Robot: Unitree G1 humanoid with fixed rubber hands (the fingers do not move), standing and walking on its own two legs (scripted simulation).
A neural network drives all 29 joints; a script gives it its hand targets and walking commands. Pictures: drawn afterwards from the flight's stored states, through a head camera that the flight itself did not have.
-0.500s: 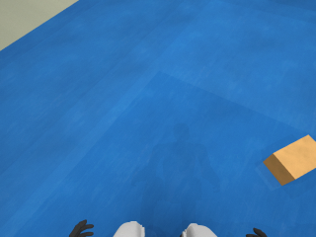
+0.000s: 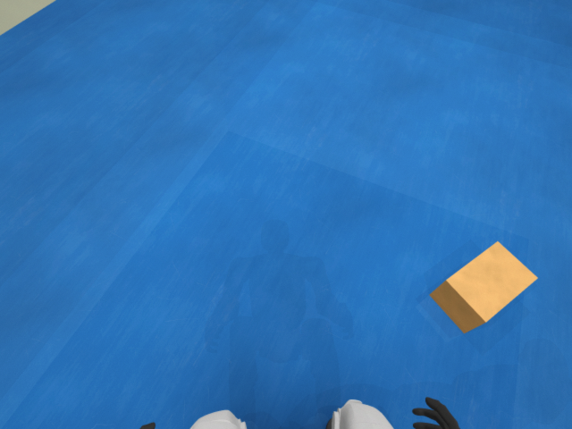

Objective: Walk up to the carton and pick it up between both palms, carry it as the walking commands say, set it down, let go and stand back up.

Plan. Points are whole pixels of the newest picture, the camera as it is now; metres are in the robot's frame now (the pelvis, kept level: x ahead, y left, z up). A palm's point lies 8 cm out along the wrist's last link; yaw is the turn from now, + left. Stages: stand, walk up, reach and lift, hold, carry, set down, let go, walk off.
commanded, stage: walk up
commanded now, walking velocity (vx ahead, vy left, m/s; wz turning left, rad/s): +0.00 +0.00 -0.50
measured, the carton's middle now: (481, 286) +0.61 -0.65 -0.68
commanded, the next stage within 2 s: none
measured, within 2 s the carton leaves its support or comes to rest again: neither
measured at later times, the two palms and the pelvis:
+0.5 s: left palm (162, 371) +0.19 +0.22 -0.14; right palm out of the picture +0.06 -0.27 -0.11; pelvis +0.05 -0.01 +0.01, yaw -15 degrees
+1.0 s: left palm (267, 250) +0.40 +0.08 -0.11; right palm out of the picture +0.00 -0.28 -0.11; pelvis +0.17 -0.08 +0.01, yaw -31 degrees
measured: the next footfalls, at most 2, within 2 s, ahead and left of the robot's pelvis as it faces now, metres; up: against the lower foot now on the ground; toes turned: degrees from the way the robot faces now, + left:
right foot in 0.02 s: +0.08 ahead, -0.15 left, +0.00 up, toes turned -4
left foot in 0.32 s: +0.04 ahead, +0.13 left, +0.00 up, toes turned -2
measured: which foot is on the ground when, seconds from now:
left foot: down 0.00-0.08, up 0.10-0.30, down 0.32-0.60, up 0.62-0.76, down 0.78-1.00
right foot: up 0.00-0.00, down 0.02-0.78, up 0.80-1.00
